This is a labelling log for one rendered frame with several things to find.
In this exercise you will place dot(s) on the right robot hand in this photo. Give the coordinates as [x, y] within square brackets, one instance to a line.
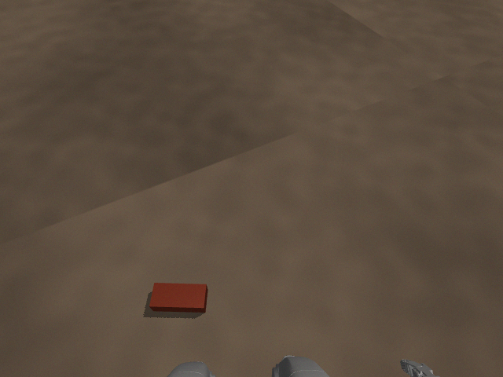
[415, 369]

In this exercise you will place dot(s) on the carton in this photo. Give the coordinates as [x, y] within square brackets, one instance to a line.
[190, 298]

